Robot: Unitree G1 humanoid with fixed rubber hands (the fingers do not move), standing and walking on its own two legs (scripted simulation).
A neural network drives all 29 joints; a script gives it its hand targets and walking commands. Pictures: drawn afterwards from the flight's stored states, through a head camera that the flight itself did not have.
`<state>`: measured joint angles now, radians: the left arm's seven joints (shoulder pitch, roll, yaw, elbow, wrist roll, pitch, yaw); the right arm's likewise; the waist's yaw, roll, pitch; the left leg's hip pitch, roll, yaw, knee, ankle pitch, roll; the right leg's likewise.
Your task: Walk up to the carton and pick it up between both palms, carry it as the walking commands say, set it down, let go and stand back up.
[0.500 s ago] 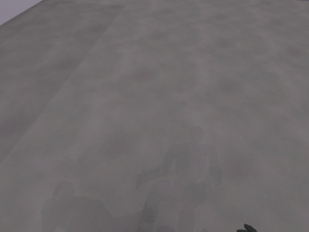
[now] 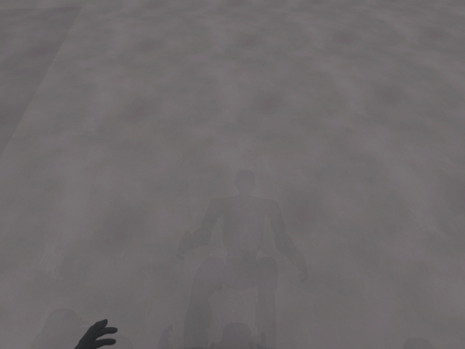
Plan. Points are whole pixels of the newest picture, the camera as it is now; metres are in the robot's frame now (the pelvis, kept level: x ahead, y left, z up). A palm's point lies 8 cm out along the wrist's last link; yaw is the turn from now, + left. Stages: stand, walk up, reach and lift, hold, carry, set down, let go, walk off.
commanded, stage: walk up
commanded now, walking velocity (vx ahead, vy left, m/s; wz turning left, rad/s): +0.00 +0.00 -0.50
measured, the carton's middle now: out of the picture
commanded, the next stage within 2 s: none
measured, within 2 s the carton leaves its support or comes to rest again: neither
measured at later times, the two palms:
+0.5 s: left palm out of the picture +0.12 +0.26 -0.12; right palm out of the picture +0.05 -0.27 -0.09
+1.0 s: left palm (149, 322) +0.20 +0.15 -0.09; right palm out of the picture -0.06 -0.32 -0.10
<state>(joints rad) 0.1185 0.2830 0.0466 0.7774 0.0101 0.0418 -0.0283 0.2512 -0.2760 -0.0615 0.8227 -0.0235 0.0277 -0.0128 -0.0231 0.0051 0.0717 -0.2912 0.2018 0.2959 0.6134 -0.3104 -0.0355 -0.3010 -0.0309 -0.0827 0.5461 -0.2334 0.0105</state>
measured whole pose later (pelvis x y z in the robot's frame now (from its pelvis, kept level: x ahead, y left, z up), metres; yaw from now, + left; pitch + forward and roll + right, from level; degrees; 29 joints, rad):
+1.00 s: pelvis +0.00 -0.04 +0.01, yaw -30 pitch +1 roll +1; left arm 0.24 0.27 0.08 0.82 0.02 0.01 -0.04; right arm 0.22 -0.27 -0.07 0.82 -0.03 0.02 0.02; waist 0.00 0.00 0.02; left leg -0.44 0.11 0.10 0.94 -0.43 -0.09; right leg -0.20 0.02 0.01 0.45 -0.28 -0.05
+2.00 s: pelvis +0.33 -0.37 +0.02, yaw -51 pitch +0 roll +1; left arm 0.45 0.19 0.04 0.95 0.03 -0.07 -0.01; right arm 0.06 -0.23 -0.04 0.82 -0.02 -0.01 0.03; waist 0.08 0.01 0.03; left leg -0.55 0.11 0.08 0.69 -0.11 -0.06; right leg -0.04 0.06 0.00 0.31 -0.27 -0.07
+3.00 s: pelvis +0.55 -0.78 +0.01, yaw -57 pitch +1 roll -1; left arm 0.52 0.20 0.04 1.07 0.03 -0.08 0.00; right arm -0.04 -0.22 -0.03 0.86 -0.02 -0.04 0.05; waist 0.12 0.00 0.03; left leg -0.44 0.09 0.13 0.55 -0.16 -0.03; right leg 0.02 -0.04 -0.09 0.31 -0.34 0.03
